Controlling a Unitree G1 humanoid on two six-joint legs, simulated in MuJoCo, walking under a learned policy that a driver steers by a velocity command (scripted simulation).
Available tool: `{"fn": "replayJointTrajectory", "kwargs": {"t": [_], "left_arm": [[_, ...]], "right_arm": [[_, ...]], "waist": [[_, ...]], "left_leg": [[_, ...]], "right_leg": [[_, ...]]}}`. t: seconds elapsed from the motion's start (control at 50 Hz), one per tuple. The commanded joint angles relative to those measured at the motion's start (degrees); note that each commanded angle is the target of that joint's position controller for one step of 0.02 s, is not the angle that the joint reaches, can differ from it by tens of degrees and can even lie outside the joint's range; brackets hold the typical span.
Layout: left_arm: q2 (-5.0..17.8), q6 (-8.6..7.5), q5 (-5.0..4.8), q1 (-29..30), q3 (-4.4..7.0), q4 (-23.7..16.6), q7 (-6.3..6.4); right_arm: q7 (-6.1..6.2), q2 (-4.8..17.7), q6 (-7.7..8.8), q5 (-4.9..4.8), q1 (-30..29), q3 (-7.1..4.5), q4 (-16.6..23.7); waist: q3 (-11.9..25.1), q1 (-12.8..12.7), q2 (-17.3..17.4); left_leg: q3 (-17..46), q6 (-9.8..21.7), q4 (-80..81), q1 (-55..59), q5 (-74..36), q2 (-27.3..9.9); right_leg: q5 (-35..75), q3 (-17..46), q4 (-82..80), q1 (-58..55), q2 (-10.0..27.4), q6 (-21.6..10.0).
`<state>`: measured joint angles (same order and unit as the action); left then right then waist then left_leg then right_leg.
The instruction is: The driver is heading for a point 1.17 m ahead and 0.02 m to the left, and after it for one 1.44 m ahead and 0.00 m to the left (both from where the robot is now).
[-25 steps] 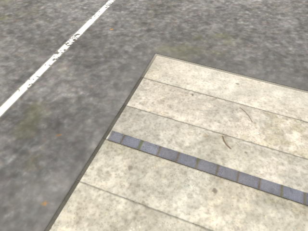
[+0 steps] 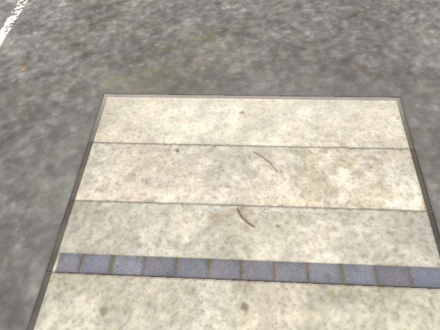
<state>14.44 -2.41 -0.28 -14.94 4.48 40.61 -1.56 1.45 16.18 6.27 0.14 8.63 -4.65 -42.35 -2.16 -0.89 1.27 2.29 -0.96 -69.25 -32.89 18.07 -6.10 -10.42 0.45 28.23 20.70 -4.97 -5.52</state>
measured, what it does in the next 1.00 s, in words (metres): walks ahead: left foot, then right foot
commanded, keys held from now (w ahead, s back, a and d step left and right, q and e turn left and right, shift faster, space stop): w+e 0.10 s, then w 0.90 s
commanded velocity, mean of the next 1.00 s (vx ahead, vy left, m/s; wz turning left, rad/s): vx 0.50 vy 0.00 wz -0.20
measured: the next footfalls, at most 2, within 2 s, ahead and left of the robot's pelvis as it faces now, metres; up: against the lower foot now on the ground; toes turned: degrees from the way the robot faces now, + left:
left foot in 0.36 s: +0.39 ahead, +0.10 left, +0.00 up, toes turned -10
right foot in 0.88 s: +0.61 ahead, -0.18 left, +0.00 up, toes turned -10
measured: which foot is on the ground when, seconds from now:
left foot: up 0.00-0.34, down 0.36-0.90, up 0.92-1.00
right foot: down 0.00-0.38, up 0.40-0.86, down 0.88-1.00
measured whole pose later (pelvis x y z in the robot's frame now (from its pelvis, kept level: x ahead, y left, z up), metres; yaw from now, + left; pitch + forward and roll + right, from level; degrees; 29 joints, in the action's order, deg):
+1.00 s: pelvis +0.53 -0.07 +0.00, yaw -9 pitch +3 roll +0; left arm 14.3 -4.4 0.0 -8.9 2.8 38.5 -1.3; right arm -0.4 17.0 4.4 -1.1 17.8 -3.0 -46.7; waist -0.4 1.2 1.3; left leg 1.5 1.1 -65.8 -23.9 22.8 -1.8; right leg -10.2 -1.8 29.2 21.8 -1.5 -3.0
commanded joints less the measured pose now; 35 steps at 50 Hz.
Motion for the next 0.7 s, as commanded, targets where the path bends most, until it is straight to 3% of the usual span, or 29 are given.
{"fn": "replayJointTrajectory", "kwargs": {"t": [0.02, 0.08, 0.16, 0.26, 0.3, 0.34, 0.36, 0.38, 0.4, 0.42, 0.44, 0.46, 0.48, 0.5, 0.56, 0.62, 0.7], "left_arm": [[8.03, -1.82, -0.03, 2.0, 2.07, -4.98, 1.07], [8.79, -1.68, -0.52, -1.05, 2.33, -3.71, 2.17], [7.84, -1.47, -0.93, -3.88, 2.04, -1.92, 2.43], [8.2, -0.96, -0.78, -8.39, 2.09, 0.22, 2.54], [8.76, -0.49, -0.68, -8.29, 2.32, 0.32, 2.73], [9.12, -0.25, -0.95, -5.91, 2.4, -0.4, 2.69], [8.06, -0.44, -0.79, -3.75, 1.97, -1.38, 2.44], [5.76, -0.83, 0.41, -2.65, 0.96, -3.06, 2.4], [2.43, -1.54, -0.91, -12.31, 0.04, -2.1, 2.3], [7.06, -1.96, -1.17, -10.31, 0.54, -1.41, 2.13], [8.84, -2.13, -1.43, -3.65, 0.99, -2.88, 1.84], [7.97, -2.28, -0.78, 0.41, 0.7, -3.95, 1.9], [7.24, -2.39, 0.13, 2.39, 0.82, -4.7, 1.91], [6.36, -2.27, 0.18, 1.5, 0.84, -4.8, 1.81], [4.16, -1.7, 0.07, 0.46, 0.27, -4.42, 1.94], [2.82, -1.82, 0.37, 5.93, -0.58, -5.56, 1.97], [2.19, -2.28, -0.23, 13.14, -1.13, -6.56, 1.21]], "right_arm": [[0.33, 4.79, -0.35, 0.75, 0.98, -1.45, 3.99], [0.22, 3.3, -0.39, 1.1, -5.12, -0.71, 5.58], [-1.33, 2.03, 0.23, 0.19, -11.56, 0.14, 6.45], [-3.21, 2.93, 1.46, -0.4, -17.26, 0.23, 8.75], [-3.57, 3.59, 1.87, -0.55, -16.16, -0.03, 9.02], [-3.35, 5.2, 2.21, -0.23, -8.89, -1.04, 7.52], [-3.14, 7.1, 2.35, 0.45, -0.92, -1.89, 5.99], [-2.72, 10.5, 2.09, 1.01, 10.04, -2.62, 4.89], [-3.21, 12.26, 1.68, 0.79, 13.53, -3.15, 2.36], [-3.05, 7.16, 1.1, -1.12, 13.36, -1.95, 2.88], [-2.51, 5.05, 0.43, -1.17, 9.74, -1.3, 3.4], [-2.35, 4.79, -0.13, -0.4, 6.58, -0.83, 3.96], [-2.47, 4.11, -0.26, 0.05, 5.02, -0.49, 3.93], [-2.49, 3.63, -0.1, 0.57, 4.45, -0.07, 3.91], [-2.53, 4.21, 0.34, -0.12, 4.96, -0.07, 2.33], [-1.86, 6.68, -0.16, -0.54, 6.31, -0.7, 0.84], [-1.77, 7.77, -0.82, -1.38, 9.73, -0.75, -1.13]], "waist": [[7.47, 2.33, -3.28], [5.52, 0.51, -3.6], [3.86, -2.53, -6.47], [1.62, -5.28, -6.28], [1.69, -4.41, -7.31], [5.18, -0.03, -8.15], [10.83, 4.09, -7.29], [19.2, 8.39, -0.81], [24.28, 4.07, 18.43], [20.17, 6.02, 11.73], [11.87, 6.51, 6.2], [7.48, 4.91, 0.83], [4.55, 3.6, -0.44], [4.29, 1.83, 0.73], [4.39, 0.32, 3.2], [3.67, 1.51, 2.33], [2.52, 4.46, 2.61]], "left_leg": [[1.57, -0.76, 5.39, -6.28, -4.7, -1.27], [1.57, -2.12, 16.79, -8.45, -13.62, 0.49], [0.56, -1.4, 31.67, -4.82, -24.01, 3.05], [-0.17, 1.31, 38.5, -5.73, -20.7, 4.57], [-1.11, 2.78, 40.45, -3.53, -15.79, 5.48], [-3.76, 5.25, 43.56, 8.39, -14.58, 8.21], [-1.13, 8.02, 42.2, 21.52, -18.35, 5.33], [10.18, 12.2, 40.69, 38.08, -21.58, -4.56], [35.92, 21.67, 45.94, 54.33, -12.14, -16.25], [39.37, 20.21, 49.53, 52.95, 0.03, -15.49], [30.71, 17.67, 50.86, 45.41, 1.01, -13.38], [25.09, 16.05, 52.27, 37.39, -3.31, -11.14], [21.82, 15.62, 53.77, 31.63, -8.54, -9.23], [19.13, 15.15, 55.06, 27.97, -12.45, -7.72], [13.56, 15.56, 57.55, 24.31, -19.87, -6.12], [8.6, 14.74, 59.11, 23.32, -23.59, -5.03], [4.16, 12.59, 58.62, 23.77, -22.04, -3.38]], "right_leg": [[13.92, 18.55, -13.93, -9.0, 14.22, -10.71], [15.58, 16.18, -13.9, -9.23, 12.51, -9.25], [11.71, 14.26, -13.5, -10.0, 11.18, -7.1], [13.21, 18.52, -8.92, -17.98, 14.67, -7.33], [18.06, 19.91, -6.77, -20.61, 15.6, -6.62], [34.47, 18.03, -0.1, -20.05, 13.24, -4.97], [37.86, 15.7, 8.94, -15.65, 10.42, -3.21], [21.97, 11.79, 25.71, -5.31, 6.02, -1.11], [-20.39, 9.22, 44.08, 15.31, -2.58, 3.03], [-21.81, 12.2, 49.53, 22.73, 0.79, 3.4], [-16.2, 10.2, 49.74, 25.46, 3.31, 3.69], [-11.68, 7.27, 47.14, 24.18, 6.09, 3.72], [-9.17, 6.18, 43.61, 22.92, 7.72, 3.98], [-7.79, 5.84, 41.39, 20.05, 9.16, 4.12], [-6.65, 3.84, 34.8, 18.49, 10.62, 5.28], [1.75, 2.4, 24.54, 18.68, 11.35, 6.28], [12.36, 0.81, 10.88, 14.34, 9.48, 6.23]]}}
Keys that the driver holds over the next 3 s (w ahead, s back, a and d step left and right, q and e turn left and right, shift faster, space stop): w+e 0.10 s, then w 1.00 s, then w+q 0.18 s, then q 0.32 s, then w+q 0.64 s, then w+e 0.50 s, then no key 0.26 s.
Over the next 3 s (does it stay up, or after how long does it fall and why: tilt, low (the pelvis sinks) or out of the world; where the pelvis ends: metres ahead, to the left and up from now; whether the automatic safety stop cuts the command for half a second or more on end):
stays up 1.36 0.13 -0.01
